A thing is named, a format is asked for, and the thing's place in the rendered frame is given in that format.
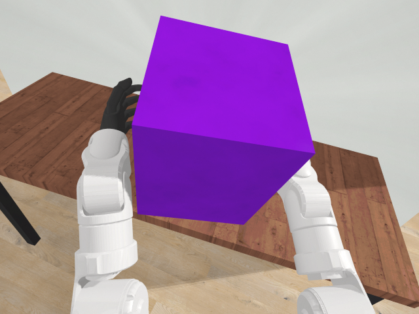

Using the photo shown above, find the robot left forearm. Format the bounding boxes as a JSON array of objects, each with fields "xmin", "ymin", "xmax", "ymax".
[{"xmin": 70, "ymin": 129, "xmax": 138, "ymax": 314}]

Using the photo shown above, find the robot left upper arm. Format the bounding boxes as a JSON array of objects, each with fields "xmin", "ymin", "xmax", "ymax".
[{"xmin": 72, "ymin": 279, "xmax": 149, "ymax": 314}]

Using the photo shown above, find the carton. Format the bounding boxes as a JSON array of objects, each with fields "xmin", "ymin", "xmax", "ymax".
[{"xmin": 132, "ymin": 16, "xmax": 315, "ymax": 225}]

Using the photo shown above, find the robot left hand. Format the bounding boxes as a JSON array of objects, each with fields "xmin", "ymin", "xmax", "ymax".
[{"xmin": 100, "ymin": 78, "xmax": 142, "ymax": 135}]

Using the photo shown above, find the robot right upper arm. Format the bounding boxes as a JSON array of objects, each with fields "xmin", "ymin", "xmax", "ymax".
[{"xmin": 297, "ymin": 285, "xmax": 374, "ymax": 314}]

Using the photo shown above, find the table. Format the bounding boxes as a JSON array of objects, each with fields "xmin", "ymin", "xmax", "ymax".
[{"xmin": 0, "ymin": 72, "xmax": 419, "ymax": 308}]

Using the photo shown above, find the robot right forearm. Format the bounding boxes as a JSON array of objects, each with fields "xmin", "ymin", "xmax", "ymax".
[{"xmin": 277, "ymin": 160, "xmax": 376, "ymax": 314}]

